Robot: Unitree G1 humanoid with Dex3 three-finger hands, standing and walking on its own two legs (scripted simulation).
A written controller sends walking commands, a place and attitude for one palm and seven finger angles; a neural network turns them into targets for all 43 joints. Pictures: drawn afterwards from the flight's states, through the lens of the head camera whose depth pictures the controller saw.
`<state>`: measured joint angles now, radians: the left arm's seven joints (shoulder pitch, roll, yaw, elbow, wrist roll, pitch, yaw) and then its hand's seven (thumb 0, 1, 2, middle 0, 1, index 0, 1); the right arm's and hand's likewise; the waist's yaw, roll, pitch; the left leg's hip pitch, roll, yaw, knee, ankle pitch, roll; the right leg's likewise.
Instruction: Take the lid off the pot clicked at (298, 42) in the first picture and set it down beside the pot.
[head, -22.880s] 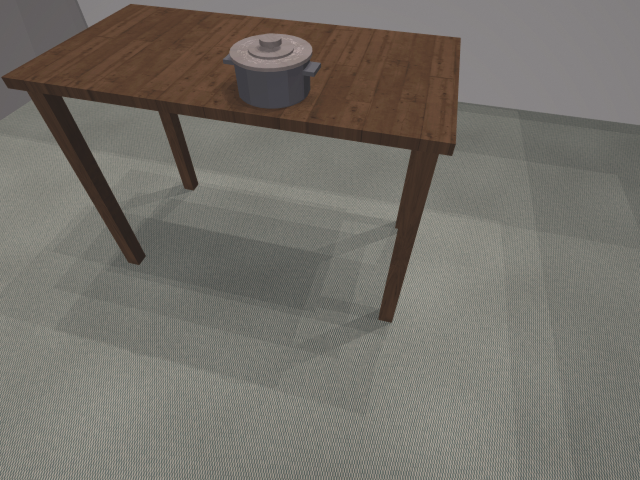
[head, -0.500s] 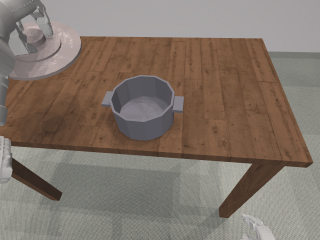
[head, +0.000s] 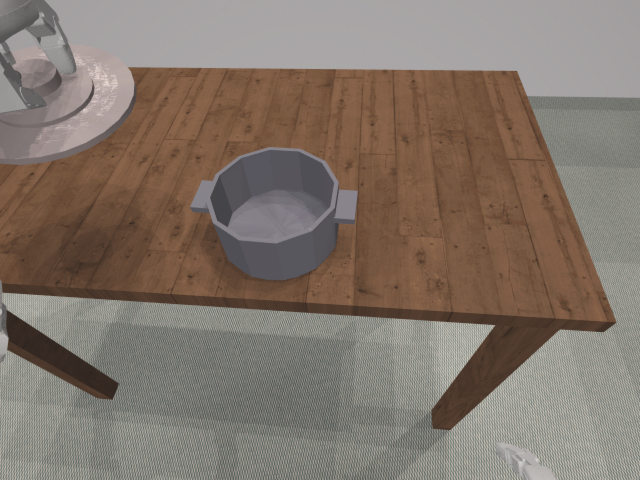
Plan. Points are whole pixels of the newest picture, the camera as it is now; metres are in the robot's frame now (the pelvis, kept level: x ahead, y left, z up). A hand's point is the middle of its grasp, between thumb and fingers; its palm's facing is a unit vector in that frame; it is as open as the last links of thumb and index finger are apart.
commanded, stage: lower the lid onto the table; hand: left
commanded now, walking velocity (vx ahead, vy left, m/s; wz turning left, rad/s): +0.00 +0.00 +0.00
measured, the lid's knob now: (32, 78) +0.47 +0.31 +0.26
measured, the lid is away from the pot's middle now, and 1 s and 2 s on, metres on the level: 0.23 0.23 0.23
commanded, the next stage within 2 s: none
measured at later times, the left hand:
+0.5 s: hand (42, 106) +0.44 +0.29 +0.25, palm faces -0.21 -0.08 -0.98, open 7.9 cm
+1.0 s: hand (66, 130) +0.45 +0.29 +0.21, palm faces -0.27 -0.06 -0.96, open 7.9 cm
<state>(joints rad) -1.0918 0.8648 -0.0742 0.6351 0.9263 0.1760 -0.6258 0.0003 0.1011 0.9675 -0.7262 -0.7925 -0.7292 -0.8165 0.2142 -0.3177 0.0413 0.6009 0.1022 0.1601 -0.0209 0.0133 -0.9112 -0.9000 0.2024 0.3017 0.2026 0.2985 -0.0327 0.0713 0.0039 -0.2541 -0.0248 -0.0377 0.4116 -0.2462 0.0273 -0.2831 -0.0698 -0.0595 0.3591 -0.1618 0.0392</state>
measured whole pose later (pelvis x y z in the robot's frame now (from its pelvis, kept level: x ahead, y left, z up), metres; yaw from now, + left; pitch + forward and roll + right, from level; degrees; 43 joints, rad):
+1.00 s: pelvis +0.00 +0.00 +0.00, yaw +0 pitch +5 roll -1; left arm -0.97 0.81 -0.05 0.70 0.91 0.12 -0.57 0.00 0.11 0.96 -0.72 -0.79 -0.72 -0.82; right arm 0.23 -0.30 0.04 0.61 0.09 0.13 -0.02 0.01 -0.91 -0.90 0.20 0.30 0.20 0.30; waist -0.06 0.06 0.00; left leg -0.25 -0.03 -0.03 0.43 -0.26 0.03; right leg -0.28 -0.07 -0.05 0.36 -0.17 0.04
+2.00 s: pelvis +0.00 +0.01 +0.00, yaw +0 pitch +6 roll -1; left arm -0.84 0.78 -0.04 0.77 0.89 0.01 -0.52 0.00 0.12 0.96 -0.71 -0.79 -0.72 -0.82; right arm 0.25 -0.30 0.02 0.63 0.08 0.14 -0.02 0.01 -0.91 -0.90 0.20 0.30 0.20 0.30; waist -0.08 0.05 0.00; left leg -0.28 -0.02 -0.03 0.46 -0.28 0.04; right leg -0.30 -0.07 -0.05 0.37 -0.17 0.05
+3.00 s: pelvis +0.01 +0.01 -0.01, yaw -2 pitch +10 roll -2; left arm -0.93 0.78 -0.05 1.05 0.92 -0.11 -0.45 0.01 0.09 0.93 -0.73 -0.82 -0.74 -0.85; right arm 0.28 -0.29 0.02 0.66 0.08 0.17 -0.04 0.01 -0.91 -0.90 0.20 0.30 0.21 0.30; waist -0.10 0.03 -0.04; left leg -0.41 -0.02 -0.01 0.57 -0.33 0.04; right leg -0.43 -0.06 -0.03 0.47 -0.21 0.05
